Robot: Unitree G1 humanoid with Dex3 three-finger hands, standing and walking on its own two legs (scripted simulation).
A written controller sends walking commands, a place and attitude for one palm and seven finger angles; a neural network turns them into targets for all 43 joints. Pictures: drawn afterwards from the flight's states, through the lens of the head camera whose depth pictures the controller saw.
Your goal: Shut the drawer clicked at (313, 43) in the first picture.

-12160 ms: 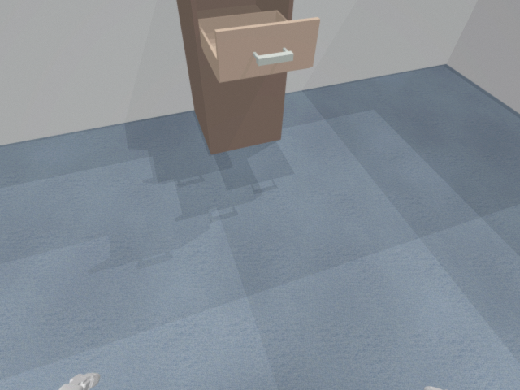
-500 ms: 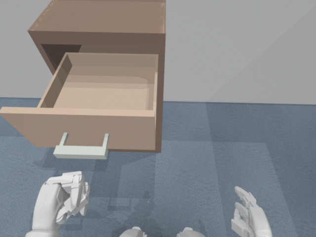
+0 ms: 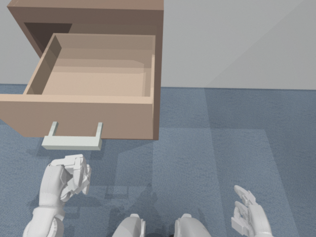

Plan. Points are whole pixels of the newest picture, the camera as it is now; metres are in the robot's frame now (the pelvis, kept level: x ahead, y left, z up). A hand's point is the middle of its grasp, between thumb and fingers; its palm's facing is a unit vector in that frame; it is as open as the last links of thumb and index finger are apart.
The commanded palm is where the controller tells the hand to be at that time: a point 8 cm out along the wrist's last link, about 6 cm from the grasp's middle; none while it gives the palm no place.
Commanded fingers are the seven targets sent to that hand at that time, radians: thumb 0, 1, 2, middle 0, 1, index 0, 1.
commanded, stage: bring the fist close to the handle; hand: left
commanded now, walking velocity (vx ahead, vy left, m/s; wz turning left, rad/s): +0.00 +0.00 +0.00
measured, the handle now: (75, 134) +0.35 +0.23 +0.03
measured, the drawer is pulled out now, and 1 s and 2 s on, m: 0.29 0.28 0.16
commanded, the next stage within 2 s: push the drawer shut in 0.48 s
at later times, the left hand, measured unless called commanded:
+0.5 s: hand (88, 175) +0.26 +0.17 +0.02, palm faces +0.01 -1.00 -0.03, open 3.3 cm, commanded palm +0.23 +0.23 +0.03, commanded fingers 0.00 0.90 0.90 -1.40 -1.60 -1.40 -1.60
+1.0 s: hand (88, 163) +0.29 +0.18 +0.01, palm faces +0.01 -1.00 -0.04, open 3.0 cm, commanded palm +0.28 +0.23 +0.03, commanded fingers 0.00 0.90 0.90 -1.40 -1.60 -1.40 -1.60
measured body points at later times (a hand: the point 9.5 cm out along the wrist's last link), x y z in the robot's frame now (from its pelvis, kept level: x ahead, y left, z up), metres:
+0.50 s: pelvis -0.01 +0.02 -0.01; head +0.09 +0.02 +0.43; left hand +0.25 +0.23 +0.02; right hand +0.17 -0.22 -0.10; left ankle -0.01 +0.09 -0.64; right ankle +0.01 -0.07 -0.64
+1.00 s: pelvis -0.01 +0.02 -0.01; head +0.10 +0.03 +0.43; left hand +0.28 +0.24 +0.02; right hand +0.17 -0.22 -0.11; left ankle -0.01 +0.09 -0.64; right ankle +0.01 -0.07 -0.64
